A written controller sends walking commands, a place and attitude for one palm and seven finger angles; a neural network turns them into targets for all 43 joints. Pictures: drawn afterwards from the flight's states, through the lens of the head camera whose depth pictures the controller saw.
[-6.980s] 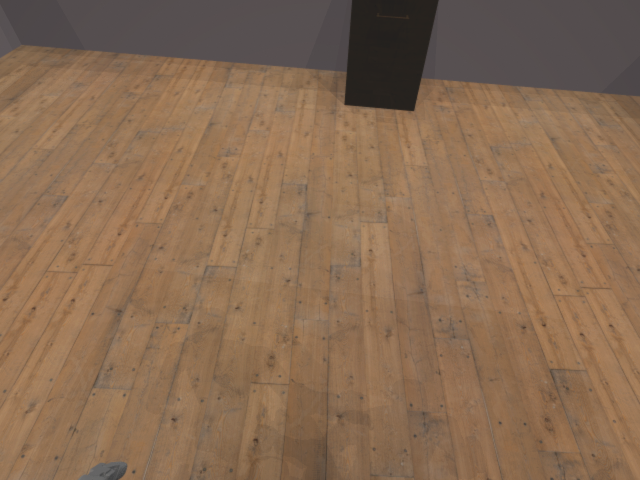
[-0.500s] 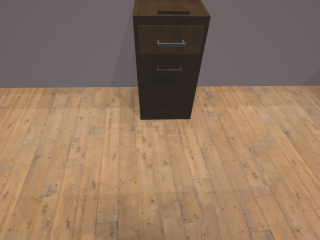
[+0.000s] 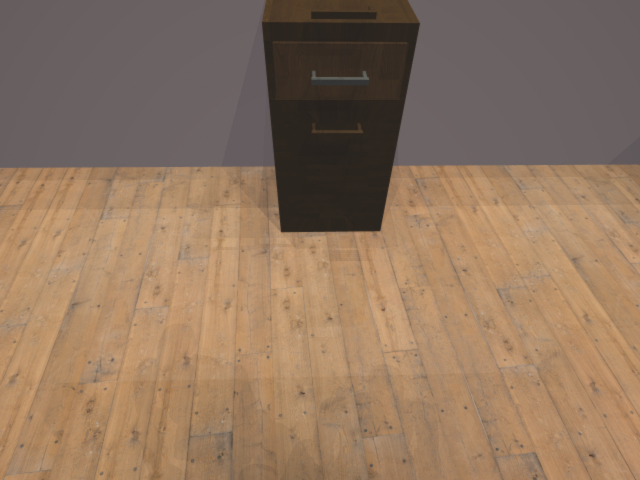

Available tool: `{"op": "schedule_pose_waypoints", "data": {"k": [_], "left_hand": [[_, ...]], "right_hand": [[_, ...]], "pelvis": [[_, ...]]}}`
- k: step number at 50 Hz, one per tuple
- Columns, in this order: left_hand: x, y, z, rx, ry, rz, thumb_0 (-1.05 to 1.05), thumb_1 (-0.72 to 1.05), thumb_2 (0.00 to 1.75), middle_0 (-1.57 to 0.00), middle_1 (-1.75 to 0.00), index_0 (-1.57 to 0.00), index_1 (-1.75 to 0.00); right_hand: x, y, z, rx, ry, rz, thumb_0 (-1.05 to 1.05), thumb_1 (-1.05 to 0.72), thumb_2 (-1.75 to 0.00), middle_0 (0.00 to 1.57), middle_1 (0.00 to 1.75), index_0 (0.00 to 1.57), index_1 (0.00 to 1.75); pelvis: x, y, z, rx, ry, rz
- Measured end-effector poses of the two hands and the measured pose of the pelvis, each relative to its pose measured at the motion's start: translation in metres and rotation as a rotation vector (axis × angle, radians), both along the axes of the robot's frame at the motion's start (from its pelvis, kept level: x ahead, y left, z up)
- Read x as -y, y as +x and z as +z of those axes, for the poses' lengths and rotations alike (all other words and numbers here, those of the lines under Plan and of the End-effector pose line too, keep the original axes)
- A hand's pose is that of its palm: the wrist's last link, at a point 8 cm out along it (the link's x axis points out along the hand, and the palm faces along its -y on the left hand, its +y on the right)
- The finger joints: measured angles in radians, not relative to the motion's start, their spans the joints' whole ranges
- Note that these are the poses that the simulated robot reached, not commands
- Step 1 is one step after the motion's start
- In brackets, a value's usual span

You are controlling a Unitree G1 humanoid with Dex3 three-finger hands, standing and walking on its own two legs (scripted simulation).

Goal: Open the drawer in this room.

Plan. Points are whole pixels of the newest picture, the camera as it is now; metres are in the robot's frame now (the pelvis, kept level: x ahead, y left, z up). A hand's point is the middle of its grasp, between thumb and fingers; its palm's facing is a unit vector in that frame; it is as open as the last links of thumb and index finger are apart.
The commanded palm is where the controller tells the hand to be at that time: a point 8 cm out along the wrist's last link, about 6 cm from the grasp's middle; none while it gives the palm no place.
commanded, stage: walk to a spot facing it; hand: left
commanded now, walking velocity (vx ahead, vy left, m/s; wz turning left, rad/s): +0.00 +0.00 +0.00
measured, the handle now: (339, 77) +1.18 +0.00 -0.06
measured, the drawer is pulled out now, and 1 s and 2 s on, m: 0.00 0.00 0.00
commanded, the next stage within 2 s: turn to face it in 1.66 s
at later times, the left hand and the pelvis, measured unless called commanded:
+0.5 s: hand out of the picture +0.04 +0.22 -0.19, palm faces -0.12 -0.98 -0.16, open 7.4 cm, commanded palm none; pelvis +0.02 +0.03 -0.01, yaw -11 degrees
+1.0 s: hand (315, 357) +0.35 +0.03 -0.17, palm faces -0.47 -0.86 -0.19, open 7.3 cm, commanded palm none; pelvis +0.15 -0.07 -0.02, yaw -27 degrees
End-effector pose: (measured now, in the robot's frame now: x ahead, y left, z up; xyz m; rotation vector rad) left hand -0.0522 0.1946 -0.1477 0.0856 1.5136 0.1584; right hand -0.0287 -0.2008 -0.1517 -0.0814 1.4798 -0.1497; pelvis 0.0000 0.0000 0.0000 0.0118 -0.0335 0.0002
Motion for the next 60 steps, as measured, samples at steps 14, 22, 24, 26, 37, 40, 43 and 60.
{"op": "schedule_pose_waypoints", "data": {"k": [14,22,24,26,37,40,43,60], "left_hand": [[-0.007,-0.002,-0.009,-0.047,-0.013,-0.009,0.01,0.91,0.90,-0.20,-0.30,-0.20,-0.30],[-0.055,0.051,-0.019,-0.019,-0.011,-0.104,0.01,0.91,0.90,-0.20,-0.30,-0.20,-0.30],[-0.066,0.082,-0.015,0.018,0.001,-0.156,0.01,0.91,0.90,-0.20,-0.30,-0.20,-0.30],[-0.074,0.118,-0.008,0.080,0.014,-0.200,0.01,0.91,0.90,-0.20,-0.30,-0.20,-0.30],[-0.024,0.312,0.022,0.366,0.013,-0.436,0.01,0.92,0.90,-0.19,-0.29,-0.19,-0.30],[0.017,0.356,0.022,0.405,-0.016,-0.512,0.01,0.92,0.90,-0.19,-0.29,-0.19,-0.30],[0.063,0.394,0.018,0.445,-0.046,-0.580,0.01,0.91,0.90,-0.19,-0.30,-0.19,-0.30],[0.082,0.425,0.012,0.236,0.029,-0.590,0.00,0.93,0.90,-0.20,-0.30,-0.21,-0.30]], "right_hand": [[0.024,0.020,-0.002,0.045,-0.080,-0.037,0.01,-0.92,-0.90,0.20,0.30,0.20,0.30],[0.014,0.049,0.012,0.183,-0.151,-0.088,0.01,-0.91,-0.90,0.20,0.30,0.20,0.30],[0.009,0.046,0.018,0.205,-0.156,-0.118,0.01,-0.91,-0.90,0.20,0.30,0.20,0.30],[0.004,0.038,0.022,0.197,-0.152,-0.144,0.00,-0.91,-0.90,0.20,0.30,0.20,0.30],[-0.016,-0.016,0.022,0.014,-0.082,-0.352,0.01,-0.91,-0.90,0.20,0.30,0.21,0.30],[-0.013,-0.026,0.017,-0.040,-0.061,-0.416,0.01,-0.90,-0.90,0.20,0.30,0.21,0.30],[-0.003,-0.028,0.008,-0.086,-0.040,-0.472,0.01,-0.90,-0.90,0.20,0.30,0.21,0.30],[0.165,0.222,0.034,0.371,-0.216,-0.411,0.01,-0.91,-0.90,0.19,0.29,0.20,0.30]], "pelvis": [[-0.003,-0.003,-0.009,-0.013,-0.030,-0.054],[-0.028,0.012,-0.012,-0.023,-0.028,-0.156],[-0.032,0.016,-0.008,-0.025,-0.037,-0.182],[-0.033,0.021,-0.003,-0.027,-0.039,-0.205],[-0.014,0.066,0.003,-0.040,-0.030,-0.332],[0.002,0.084,-0.002,-0.042,-0.023,-0.367],[0.024,0.106,-0.011,-0.045,-0.018,-0.402],[0.091,0.220,-0.001,-0.053,-0.014,-0.556]]}}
